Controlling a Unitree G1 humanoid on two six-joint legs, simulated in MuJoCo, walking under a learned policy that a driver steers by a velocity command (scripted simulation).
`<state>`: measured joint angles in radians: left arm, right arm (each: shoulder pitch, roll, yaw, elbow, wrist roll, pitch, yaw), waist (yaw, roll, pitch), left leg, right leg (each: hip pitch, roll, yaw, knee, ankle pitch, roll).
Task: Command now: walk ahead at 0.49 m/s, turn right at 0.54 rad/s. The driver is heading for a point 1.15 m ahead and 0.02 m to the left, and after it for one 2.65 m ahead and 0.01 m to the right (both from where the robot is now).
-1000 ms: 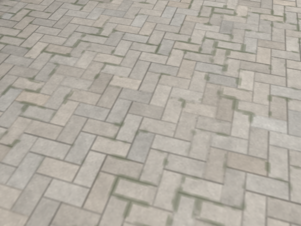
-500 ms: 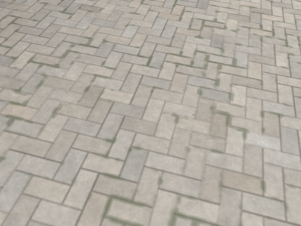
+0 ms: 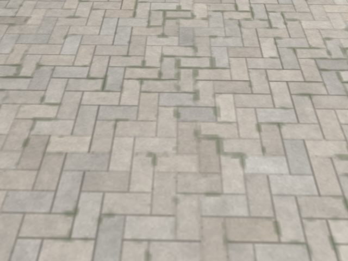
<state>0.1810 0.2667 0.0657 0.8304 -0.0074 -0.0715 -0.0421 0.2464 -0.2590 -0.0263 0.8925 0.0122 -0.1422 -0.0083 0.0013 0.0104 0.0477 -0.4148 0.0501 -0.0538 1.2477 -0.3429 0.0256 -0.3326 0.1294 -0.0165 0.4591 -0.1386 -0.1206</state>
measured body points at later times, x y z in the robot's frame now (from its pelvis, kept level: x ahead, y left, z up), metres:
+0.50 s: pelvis +0.30 +0.05 +0.01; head +0.32 +0.05 +0.46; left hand +0.43 +0.30 -0.12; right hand +0.37 -0.24 -0.10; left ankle +0.36 +0.13 -0.73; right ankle +0.21 -0.07 -0.65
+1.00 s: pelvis +0.56 -0.07 +0.01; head +0.58 -0.09 +0.46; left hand +0.74 +0.17 -0.09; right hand +0.56 -0.35 -0.13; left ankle +0.51 +0.09 -0.64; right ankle +0.58 -0.17 -0.73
